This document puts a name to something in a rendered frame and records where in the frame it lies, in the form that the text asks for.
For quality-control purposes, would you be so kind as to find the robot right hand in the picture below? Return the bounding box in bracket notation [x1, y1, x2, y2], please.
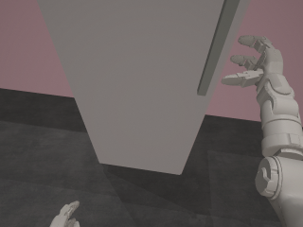
[221, 35, 284, 88]

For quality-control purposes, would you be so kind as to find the fridge door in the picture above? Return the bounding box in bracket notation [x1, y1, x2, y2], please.
[37, 0, 248, 175]

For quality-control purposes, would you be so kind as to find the robot right forearm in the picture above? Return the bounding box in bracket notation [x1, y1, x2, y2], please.
[256, 73, 303, 161]

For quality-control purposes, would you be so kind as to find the robot right upper arm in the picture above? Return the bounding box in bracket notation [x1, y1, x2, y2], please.
[255, 155, 303, 227]

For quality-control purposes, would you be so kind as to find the handle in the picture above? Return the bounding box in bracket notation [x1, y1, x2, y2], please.
[197, 0, 240, 96]

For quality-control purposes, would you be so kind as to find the robot left hand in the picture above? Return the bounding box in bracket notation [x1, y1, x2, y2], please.
[49, 201, 80, 227]

